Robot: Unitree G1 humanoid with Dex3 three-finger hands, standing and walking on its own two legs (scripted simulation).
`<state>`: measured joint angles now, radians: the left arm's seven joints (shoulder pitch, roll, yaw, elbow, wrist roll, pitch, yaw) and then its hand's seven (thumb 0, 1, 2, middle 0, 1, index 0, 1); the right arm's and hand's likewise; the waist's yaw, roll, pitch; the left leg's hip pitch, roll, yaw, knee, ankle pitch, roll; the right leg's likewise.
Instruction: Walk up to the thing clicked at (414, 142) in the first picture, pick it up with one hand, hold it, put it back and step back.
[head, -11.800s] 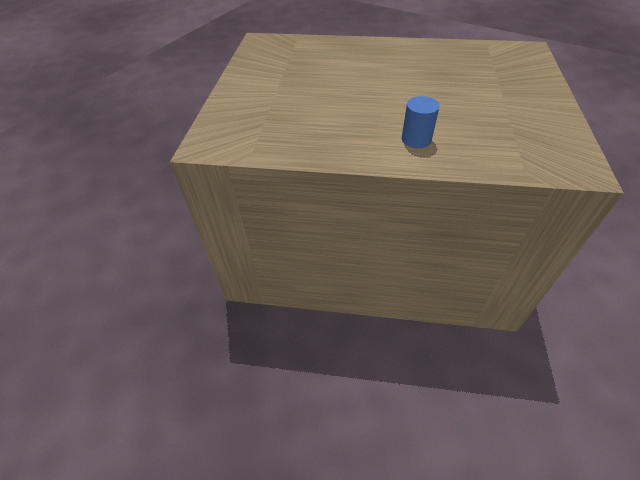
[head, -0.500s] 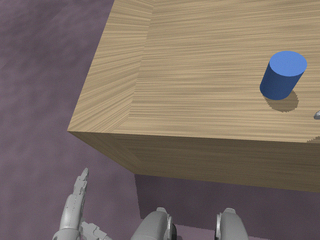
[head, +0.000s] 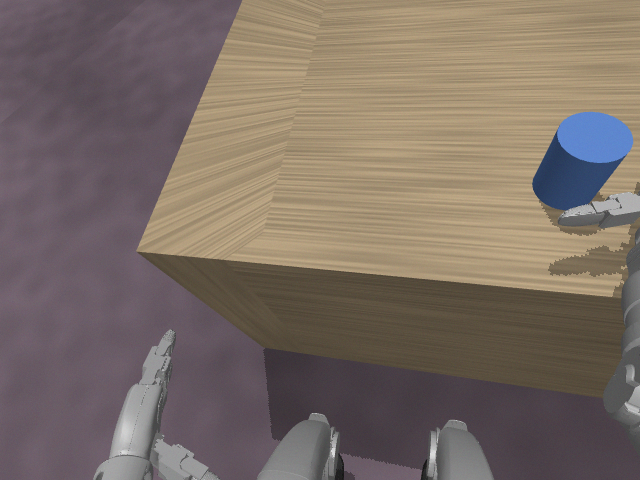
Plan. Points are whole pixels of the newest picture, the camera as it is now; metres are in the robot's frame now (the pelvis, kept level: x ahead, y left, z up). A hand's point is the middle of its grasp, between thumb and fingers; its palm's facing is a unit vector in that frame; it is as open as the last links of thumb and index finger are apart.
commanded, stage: rest palm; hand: right
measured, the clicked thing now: (577, 163) +0.51 -0.23 +0.02
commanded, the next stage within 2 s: close in 0.10 s
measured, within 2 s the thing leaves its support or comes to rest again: leaves its support in 1.44 s
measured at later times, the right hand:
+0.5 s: hand (586, 160) +0.50 -0.23 +0.03, palm faces +0.28 +0.96 +0.01, open 15.0 cm
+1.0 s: hand (584, 163) +0.49 -0.22 +0.04, palm faces +0.25 +0.97 +0.00, open 10.4 cm
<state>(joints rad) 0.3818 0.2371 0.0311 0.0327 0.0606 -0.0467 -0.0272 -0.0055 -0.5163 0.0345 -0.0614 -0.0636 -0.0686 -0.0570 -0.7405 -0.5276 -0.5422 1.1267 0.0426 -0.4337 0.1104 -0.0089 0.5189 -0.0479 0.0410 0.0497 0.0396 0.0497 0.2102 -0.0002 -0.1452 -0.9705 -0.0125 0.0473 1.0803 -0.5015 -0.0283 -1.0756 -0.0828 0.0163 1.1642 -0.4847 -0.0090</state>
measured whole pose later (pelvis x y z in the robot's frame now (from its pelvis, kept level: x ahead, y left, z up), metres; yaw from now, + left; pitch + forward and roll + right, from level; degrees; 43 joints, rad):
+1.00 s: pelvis +0.00 +0.00 +0.00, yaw +0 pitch +23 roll +4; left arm 0.37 0.25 0.06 0.03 0.06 0.00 -0.05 -0.01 -0.51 0.04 -0.05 -0.06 -0.06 -0.05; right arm -0.76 -0.49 -0.52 1.12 0.02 -0.45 0.05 0.01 0.36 -0.86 0.73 0.84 0.76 0.86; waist 0.23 -0.01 -0.14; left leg -0.99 -0.02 0.04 1.09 -0.50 -0.02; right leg -1.08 -0.09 0.01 1.16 -0.48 0.00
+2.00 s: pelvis +0.01 +0.00 +0.04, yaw -1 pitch +17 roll +3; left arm 0.33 0.24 0.02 0.17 0.04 -0.04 -0.02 -0.01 -0.53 0.06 -0.05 -0.06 -0.05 -0.06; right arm -0.75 -0.46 -0.46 1.11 0.03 -0.35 0.03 0.01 0.40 -1.07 0.67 0.97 0.71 0.99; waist 0.19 0.01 -0.10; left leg -0.75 0.00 0.03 0.89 -0.44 -0.03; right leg -0.84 -0.07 -0.01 0.96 -0.42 0.00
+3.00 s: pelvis +0.00 +0.02 +0.08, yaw -1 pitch +1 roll +0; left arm 0.27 0.22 0.08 0.48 -0.02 -0.10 0.11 -0.01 -0.53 0.05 -0.04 -0.05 -0.04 -0.05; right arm -0.31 -0.22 -0.21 0.32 0.16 0.06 -0.07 0.01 0.45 -1.12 0.67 1.01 0.70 1.01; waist 0.03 -0.03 -0.02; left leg -0.31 0.02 0.01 0.61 -0.32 -0.01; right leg -0.35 -0.04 -0.04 0.59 -0.26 0.01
